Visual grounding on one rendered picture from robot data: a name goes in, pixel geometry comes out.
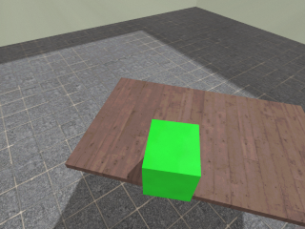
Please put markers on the table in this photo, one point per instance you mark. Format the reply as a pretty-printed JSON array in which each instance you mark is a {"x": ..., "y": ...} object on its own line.
[{"x": 252, "y": 151}]

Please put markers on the carton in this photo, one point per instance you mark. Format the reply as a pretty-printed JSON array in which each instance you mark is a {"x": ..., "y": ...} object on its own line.
[{"x": 171, "y": 166}]

